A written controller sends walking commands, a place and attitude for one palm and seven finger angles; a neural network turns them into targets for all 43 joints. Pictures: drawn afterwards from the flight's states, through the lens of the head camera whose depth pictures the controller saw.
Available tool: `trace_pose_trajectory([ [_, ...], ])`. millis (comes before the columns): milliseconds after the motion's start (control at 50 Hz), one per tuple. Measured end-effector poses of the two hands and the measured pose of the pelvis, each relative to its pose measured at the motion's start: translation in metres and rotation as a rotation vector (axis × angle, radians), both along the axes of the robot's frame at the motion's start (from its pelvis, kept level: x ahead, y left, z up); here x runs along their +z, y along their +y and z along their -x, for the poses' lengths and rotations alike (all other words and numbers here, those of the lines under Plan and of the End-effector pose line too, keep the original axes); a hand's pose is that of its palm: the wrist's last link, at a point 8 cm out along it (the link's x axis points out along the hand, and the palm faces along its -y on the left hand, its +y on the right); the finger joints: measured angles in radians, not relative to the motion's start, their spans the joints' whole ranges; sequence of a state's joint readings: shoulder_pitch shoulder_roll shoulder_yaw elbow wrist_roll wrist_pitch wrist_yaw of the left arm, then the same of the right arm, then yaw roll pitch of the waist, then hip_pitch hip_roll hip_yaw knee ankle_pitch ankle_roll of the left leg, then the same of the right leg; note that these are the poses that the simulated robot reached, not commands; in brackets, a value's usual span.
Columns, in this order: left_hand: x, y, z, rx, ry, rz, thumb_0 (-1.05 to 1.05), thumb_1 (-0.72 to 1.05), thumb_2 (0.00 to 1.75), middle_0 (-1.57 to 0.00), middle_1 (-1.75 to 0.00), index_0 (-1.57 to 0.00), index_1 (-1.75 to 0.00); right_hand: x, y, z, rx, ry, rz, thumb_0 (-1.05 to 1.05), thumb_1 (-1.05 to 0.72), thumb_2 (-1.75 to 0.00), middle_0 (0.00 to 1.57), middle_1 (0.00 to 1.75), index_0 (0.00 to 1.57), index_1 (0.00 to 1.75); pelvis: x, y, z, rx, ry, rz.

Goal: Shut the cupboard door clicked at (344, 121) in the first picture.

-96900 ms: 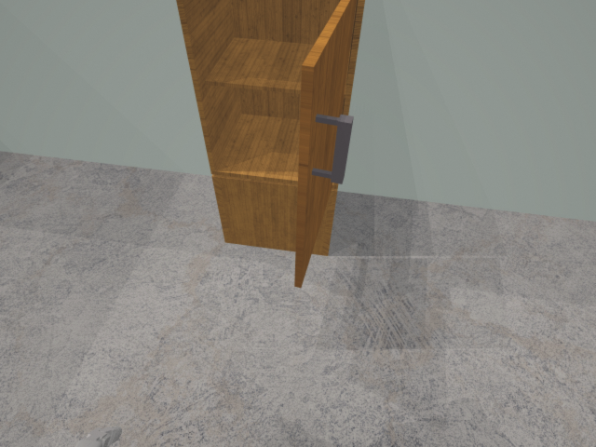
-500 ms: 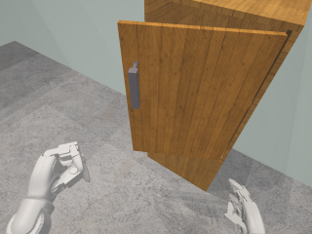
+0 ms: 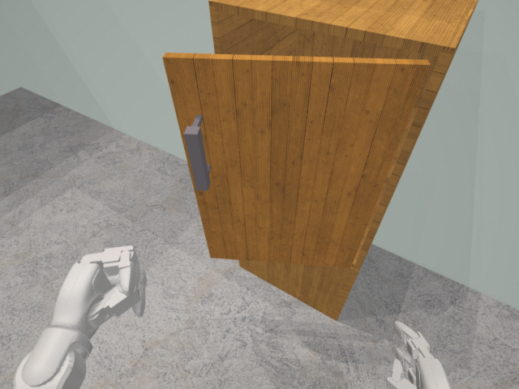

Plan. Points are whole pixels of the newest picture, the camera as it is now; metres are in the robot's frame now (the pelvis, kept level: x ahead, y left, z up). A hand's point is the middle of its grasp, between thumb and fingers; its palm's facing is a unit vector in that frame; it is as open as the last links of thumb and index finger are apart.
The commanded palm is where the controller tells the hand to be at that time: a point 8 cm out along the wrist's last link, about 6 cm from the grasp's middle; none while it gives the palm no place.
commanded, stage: raise the hand and make a fist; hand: left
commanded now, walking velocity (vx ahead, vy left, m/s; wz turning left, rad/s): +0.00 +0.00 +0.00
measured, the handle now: (200, 153) +0.50 +0.15 +0.10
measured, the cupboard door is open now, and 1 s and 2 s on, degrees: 27 27 26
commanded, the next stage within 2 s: bring the fist close to the handle in 0.16 s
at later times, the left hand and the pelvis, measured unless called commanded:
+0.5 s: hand (152, 265) +0.25 +0.17 +0.11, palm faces -0.03 -1.00 -0.04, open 3.1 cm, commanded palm +0.24 +0.22 +0.10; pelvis -0.01 +0.00 +0.00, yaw +1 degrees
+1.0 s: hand (191, 219) +0.34 +0.13 +0.10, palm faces -0.06 -1.00 -0.02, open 3.1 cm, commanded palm +0.33 +0.18 +0.10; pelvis +0.00 +0.01 +0.00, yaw +0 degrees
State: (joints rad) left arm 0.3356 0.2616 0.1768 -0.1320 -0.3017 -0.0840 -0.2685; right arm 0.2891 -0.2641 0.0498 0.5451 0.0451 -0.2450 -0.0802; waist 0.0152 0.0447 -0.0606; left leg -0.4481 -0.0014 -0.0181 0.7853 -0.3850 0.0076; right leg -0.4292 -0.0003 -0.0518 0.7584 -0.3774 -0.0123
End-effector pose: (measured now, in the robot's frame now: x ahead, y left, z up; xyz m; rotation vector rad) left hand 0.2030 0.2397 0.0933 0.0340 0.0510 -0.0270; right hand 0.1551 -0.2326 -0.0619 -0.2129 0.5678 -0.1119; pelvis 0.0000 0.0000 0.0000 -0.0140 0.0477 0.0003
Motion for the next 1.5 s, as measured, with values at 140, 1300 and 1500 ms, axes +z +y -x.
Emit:
trace_pose_trajectory([
  [140,0.02,-0.002,0.004,0.043,-0.133,-0.028,0.02,0.9,0.89,-1.3,-1.5,-1.3,-1.5,-0.001,-0.009,-0.002,0.019,-0.009,0.002,0.01,-0.9,-0.9,0.2,0.3,0.2,0.3,-0.002,-0.008,0.003,0.008,-0.007,0.0],
  [1300,0.014,-0.072,-0.18,-0.003,-0.045,0.011,0.02,0.9,0.9,-1.3,-1.5,-1.3,-1.5,-0.036,-0.01,0.052,-0.098,0.278,-0.036,0.01,-0.9,-0.9,0.2,0.3,0.2,0.3,0.001,0.0,0.002,-0.025,0.055,-0.017],
  [1500,0.012,-0.071,-0.185,0.008,-0.062,0.007,0.02,0.9,0.89,-1.3,-1.5,-1.3,-1.5,-0.043,-0.028,0.084,-0.154,0.371,-0.037,0.01,-0.9,-0.9,0.2,0.3,0.2,0.3,0.001,-0.007,0.003,-0.039,0.067,-0.023],
])
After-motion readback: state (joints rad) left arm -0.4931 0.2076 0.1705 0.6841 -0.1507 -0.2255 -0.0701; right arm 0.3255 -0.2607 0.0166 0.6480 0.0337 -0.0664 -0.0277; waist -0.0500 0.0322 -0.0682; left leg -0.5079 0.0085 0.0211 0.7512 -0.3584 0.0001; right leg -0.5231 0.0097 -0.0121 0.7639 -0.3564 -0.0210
